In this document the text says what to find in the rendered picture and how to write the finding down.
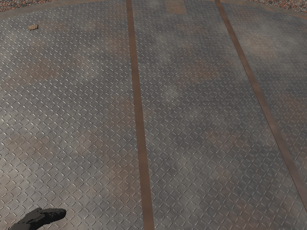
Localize robot left hand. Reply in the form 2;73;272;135
8;207;66;230

